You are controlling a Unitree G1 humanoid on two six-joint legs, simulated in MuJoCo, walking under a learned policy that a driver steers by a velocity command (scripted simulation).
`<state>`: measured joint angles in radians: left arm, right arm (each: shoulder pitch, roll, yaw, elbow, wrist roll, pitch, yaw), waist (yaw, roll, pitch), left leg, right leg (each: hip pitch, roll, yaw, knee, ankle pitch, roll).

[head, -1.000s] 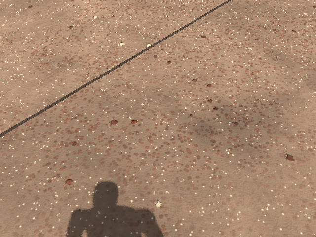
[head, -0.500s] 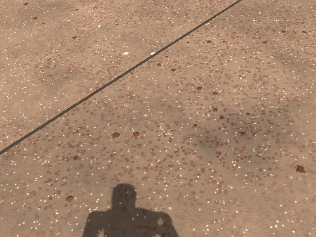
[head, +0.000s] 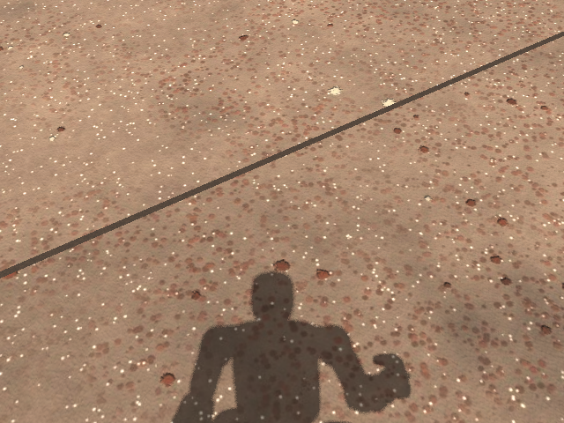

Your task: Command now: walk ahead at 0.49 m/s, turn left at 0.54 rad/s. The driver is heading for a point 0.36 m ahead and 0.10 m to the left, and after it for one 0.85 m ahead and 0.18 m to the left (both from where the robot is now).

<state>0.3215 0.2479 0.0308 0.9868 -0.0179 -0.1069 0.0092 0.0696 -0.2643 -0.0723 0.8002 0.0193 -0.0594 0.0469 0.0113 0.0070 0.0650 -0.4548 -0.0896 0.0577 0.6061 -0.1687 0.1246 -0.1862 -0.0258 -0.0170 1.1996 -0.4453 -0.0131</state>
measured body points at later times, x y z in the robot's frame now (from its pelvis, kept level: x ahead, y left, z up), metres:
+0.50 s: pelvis +0.30 -0.04 +0.01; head +0.32 -0.04 +0.46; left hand +0.40 +0.25 -0.07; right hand +0.43 -0.30 -0.11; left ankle +0.15 +0.05 -0.63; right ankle +0.39 -0.13 -0.72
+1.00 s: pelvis +0.52 +0.11 +0.00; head +0.55 +0.14 +0.45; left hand +0.40 +0.38 -0.12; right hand +0.83 +0.00 -0.07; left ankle +0.55 +0.21 -0.72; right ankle +0.46 -0.11 -0.62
